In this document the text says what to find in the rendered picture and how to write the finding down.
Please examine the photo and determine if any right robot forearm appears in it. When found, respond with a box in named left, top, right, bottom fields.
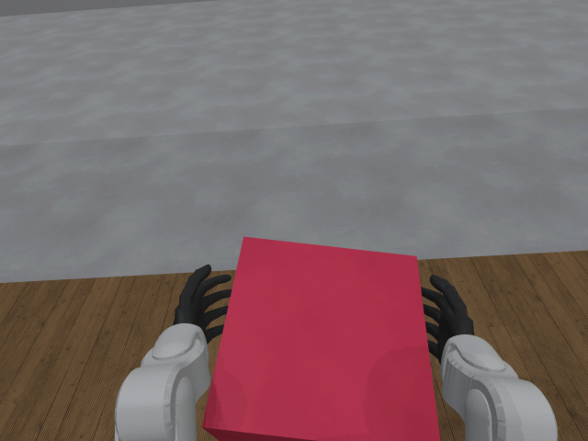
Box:
left=440, top=334, right=558, bottom=441

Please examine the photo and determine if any left robot hand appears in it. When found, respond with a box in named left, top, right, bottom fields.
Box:
left=173, top=265, right=232, bottom=344

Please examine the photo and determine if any left robot forearm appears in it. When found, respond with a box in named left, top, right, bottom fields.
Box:
left=115, top=323, right=210, bottom=441

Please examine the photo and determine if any carton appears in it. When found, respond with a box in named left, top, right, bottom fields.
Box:
left=202, top=237, right=440, bottom=441

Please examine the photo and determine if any right robot hand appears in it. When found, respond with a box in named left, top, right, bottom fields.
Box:
left=421, top=275, right=475, bottom=365

